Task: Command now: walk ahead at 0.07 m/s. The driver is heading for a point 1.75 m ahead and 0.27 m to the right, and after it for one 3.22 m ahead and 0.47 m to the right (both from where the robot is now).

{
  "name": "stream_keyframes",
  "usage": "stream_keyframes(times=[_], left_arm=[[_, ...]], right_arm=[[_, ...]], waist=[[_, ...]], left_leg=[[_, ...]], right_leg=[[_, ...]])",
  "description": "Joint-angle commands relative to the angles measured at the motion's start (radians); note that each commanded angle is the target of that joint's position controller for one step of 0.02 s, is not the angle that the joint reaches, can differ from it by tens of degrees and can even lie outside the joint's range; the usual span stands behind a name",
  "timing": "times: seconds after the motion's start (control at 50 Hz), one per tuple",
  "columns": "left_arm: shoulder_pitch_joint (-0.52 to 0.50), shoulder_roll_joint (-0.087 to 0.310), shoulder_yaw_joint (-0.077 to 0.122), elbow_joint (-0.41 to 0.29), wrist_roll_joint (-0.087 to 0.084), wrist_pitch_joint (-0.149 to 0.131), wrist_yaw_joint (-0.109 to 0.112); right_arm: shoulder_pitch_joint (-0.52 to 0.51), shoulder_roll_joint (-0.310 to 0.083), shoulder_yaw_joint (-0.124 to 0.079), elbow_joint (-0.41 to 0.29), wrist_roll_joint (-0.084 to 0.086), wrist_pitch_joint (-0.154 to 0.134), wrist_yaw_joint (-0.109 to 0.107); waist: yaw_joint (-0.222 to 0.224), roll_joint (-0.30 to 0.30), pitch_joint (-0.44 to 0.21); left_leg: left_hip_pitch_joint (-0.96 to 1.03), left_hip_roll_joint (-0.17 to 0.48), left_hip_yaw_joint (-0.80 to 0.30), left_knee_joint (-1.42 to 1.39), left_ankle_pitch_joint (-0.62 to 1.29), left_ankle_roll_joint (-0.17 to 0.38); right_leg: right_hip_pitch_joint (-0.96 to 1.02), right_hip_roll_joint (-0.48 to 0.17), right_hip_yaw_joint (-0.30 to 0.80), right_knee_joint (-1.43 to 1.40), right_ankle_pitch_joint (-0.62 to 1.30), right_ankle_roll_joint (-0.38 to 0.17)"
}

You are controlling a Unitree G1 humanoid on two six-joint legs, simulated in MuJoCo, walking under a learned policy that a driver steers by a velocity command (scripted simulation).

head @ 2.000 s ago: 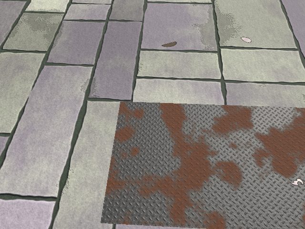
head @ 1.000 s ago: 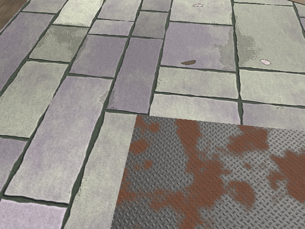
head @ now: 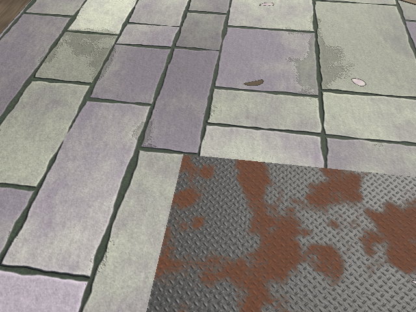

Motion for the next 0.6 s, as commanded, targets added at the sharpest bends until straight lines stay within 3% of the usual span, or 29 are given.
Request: stream_keyframes(times=[0.02,0.06,0.12,0.14,0.18,0.22,0.24,0.26,0.28,0.3,0.34,0.36,0.38,0.4,0.44,0.46,0.48,0.5,0.52,0.54,0.56,0.6], left_arm=[[0.086,0.096,0.018,-0.001,-0.005,-0.001,0.006],[0.095,0.137,0.033,-0.01,-0.016,-0.002,0.009],[0.139,0.212,0.062,-0.018,-0.021,-0.027,0.002],[0.12,0.211,0.066,-0.029,-0.016,-0.034,0.001],[0.04,0.197,0.064,-0.062,-0.027,-0.047,-0.008],[-0.038,0.177,0.06,-0.09,-0.044,-0.044,-0.016],[-0.065,0.142,0.05,-0.107,-0.037,-0.051,-0.022],[-0.074,0.081,0.035,-0.144,-0.032,-0.072,-0.027],[-0.093,0.103,0.04,-0.162,-0.037,-0.095,-0.031],[-0.073,0.131,0.047,-0.16,-0.046,-0.107,-0.038],[-0.046,0.145,0.055,-0.141,-0.035,-0.118,-0.044],[-0.071,0.161,0.063,-0.145,-0.027,-0.118,-0.046],[-0.106,0.152,0.065,-0.156,-0.027,-0.115,-0.049],[-0.142,0.13,0.061,-0.172,-0.022,-0.112,-0.056],[-0.214,0.085,0.048,-0.204,-0.019,-0.103,-0.064],[-0.239,0.078,0.043,-0.218,-0.021,-0.099,-0.068],[-0.161,0.106,0.056,-0.182,-0.025,-0.096,-0.08],[-0.136,0.115,0.058,-0.175,-0.025,-0.093,-0.089],[-0.169,0.12,0.058,-0.185,-0.025,-0.093,-0.092],[-0.264,0.13,0.063,-0.222,-0.031,-0.097,-0.094],[-0.374,0.135,0.066,-0.273,-0.035,-0.112,-0.104],[-0.475,0.133,0.064,-0.328,-0.032,-0.142,-0.129]], right_arm=[[0.077,-0.081,-0.012,-0.003,0.005,-0.003,-0.005],[0.057,-0.09,-0.016,-0.023,0.008,-0.011,-0.006],[0.009,-0.047,-0.006,-0.06,0.008,-0.055,0.014],[0.005,-0.057,-0.009,-0.067,0.012,-0.069,0.024],[0.053,-0.051,-0.01,-0.066,0.023,-0.091,0.037],[0.198,-0.062,-0.023,-0.002,0.019,-0.1,0.038],[0.31,-0.109,-0.039,0.029,0.01,-0.098,0.034],[0.418,-0.219,-0.066,0.036,0.018,-0.099,0.039],[0.393,-0.211,-0.058,0.026,0.001,-0.111,0.047],[0.305,-0.154,-0.042,-0.003,-0.005,-0.122,0.047],[0.215,-0.135,-0.035,-0.04,0.004,-0.128,0.057],[0.205,-0.111,-0.027,-0.045,0.006,-0.124,0.058],[0.216,-0.087,-0.019,-0.045,0.002,-0.117,0.056],[0.237,-0.084,-0.016,-0.039,-0.001,-0.111,0.049],[0.264,-0.116,-0.021,-0.035,-0.008,-0.101,0.041],[0.263,-0.14,-0.027,-0.037,-0.008,-0.1,0.04],[0.294,-0.162,-0.034,-0.033,-0.022,-0.108,0.04],[0.292,-0.158,-0.036,-0.034,-0.011,-0.111,0.04],[0.285,-0.144,-0.033,-0.037,0.0,-0.11,0.038],[0.311,-0.123,-0.028,-0.039,-0.001,-0.117,0.035],[0.399,-0.119,-0.032,0.005,0.004,-0.12,0.019],[0.462,-0.122,-0.038,0.012,0.002,-0.119,-0.003]], waist=[[0.003,-0.02,0.013],[0.012,-0.055,0.08],[0.038,-0.177,0.124],[0.029,-0.166,0.13],[-0.024,-0.156,0.133],[-0.088,-0.09,0.104],[-0.118,0.043,0.061],[-0.143,0.29,0.022],[-0.123,0.251,0.065],[-0.069,0.14,0.11],[-0.031,0.08,0.092],[-0.03,0.074,0.085],[-0.036,0.088,0.075],[-0.045,0.086,0.073],[-0.057,0.081,0.056],[-0.057,0.085,0.056],[-0.042,0.093,-0.006],[-0.031,0.079,-0.003],[-0.034,0.084,0.027],[-0.062,0.07,0.075],[-0.097,0.083,0.112],[-0.128,0.067,0.144]], left_leg=[[-0.027,-0.031,0.036,-0.039,-0.118,0.029],[-0.129,-0.049,0.056,0.039,-0.341,0.053],[-0.239,-0.023,0.072,0.269,-0.183,0.062],[-0.242,0.006,0.049,0.323,-0.178,0.076],[-0.177,0.034,0.037,0.224,-0.215,0.111],[0.102,-0.016,0.074,-0.012,-0.091,0.111],[0.234,0.087,-0.088,-0.09,-0.141,0.122],[0.331,0.287,-0.445,-0.264,-0.335,0.224],[0.276,0.381,-0.643,-0.319,-0.399,0.298],[0.244,0.361,-0.566,-0.311,-0.337,0.285],[0.249,0.285,-0.366,-0.309,-0.106,0.226],[0.247,0.253,-0.273,-0.308,0.032,0.199],[0.24,0.214,-0.204,-0.311,0.113,0.181],[0.237,0.195,-0.165,-0.31,0.194,0.179],[0.199,0.175,-0.103,-0.305,0.291,0.195],[0.165,0.169,-0.081,-0.307,0.311,0.201],[0.169,0.198,-0.079,-0.262,0.356,0.222],[0.174,0.211,-0.078,-0.245,0.35,0.232],[0.17,0.218,-0.078,-0.24,0.341,0.235],[0.227,0.208,-0.096,-0.232,0.263,0.238],[0.421,0.266,-0.156,-0.19,0.222,0.22],[0.574,0.301,-0.189,-0.141,0.206,0.199]], right_leg=[[-0.032,-0.016,0.03,-0.101,-0.15,-0.031],[-0.097,-0.06,0.103,-0.138,-0.468,-0.082],[-0.091,-0.277,0.401,-0.288,-0.569,-0.203],[-0.116,-0.312,0.442,-0.307,-0.534,-0.225],[-0.157,-0.297,0.388,-0.278,-0.452,-0.199],[-0.277,-0.168,0.211,-0.151,-0.331,-0.126],[-0.373,-0.081,0.098,0.079,-0.222,-0.081],[-0.524,0.023,-0.045,0.371,-0.179,-0.034],[-0.616,0.004,0.035,0.563,-0.251,-0.049],[-0.65,-0.051,0.079,0.648,-0.168,-0.066],[-0.64,-0.102,0.065,0.633,-0.024,-0.077],[-0.616,-0.124,0.055,0.58,0.027,-0.072],[-0.589,-0.126,0.032,0.516,0.059,-0.066],[-0.57,-0.115,0.012,0.447,0.083,-0.054],[-0.499,-0.09,-0.023,0.341,0.148,-0.031],[-0.46,-0.077,-0.037,0.301,0.17,-0.025],[-0.408,-0.082,-0.02,0.421,0.266,-0.022],[-0.444,-0.098,-0.002,0.44,0.271,-0.028],[-0.481,-0.105,-0.002,0.446,0.266,-0.036],[-0.595,-0.117,0.013,0.402,0.301,-0.045],[-0.817,-0.155,0.09,0.371,0.301,-0.058],[-1.016,-0.174,0.099,0.301,0.281,-0.069]])
Velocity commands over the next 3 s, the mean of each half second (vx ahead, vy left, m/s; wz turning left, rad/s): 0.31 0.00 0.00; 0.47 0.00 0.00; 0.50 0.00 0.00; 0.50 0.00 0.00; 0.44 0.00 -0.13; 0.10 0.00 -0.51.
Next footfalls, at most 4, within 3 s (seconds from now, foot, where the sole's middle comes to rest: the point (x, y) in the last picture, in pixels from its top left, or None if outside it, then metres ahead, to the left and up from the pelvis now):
0.82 right None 0.53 -0.18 -0.93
1.28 left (204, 246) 0.82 0.06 -0.93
1.86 right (258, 181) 1.14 -0.18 -0.93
2.42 left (207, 131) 1.47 0.04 -0.93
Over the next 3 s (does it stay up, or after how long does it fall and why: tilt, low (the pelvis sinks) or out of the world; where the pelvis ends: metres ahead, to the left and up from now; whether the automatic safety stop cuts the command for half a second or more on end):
stays up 1.38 -0.10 -0.16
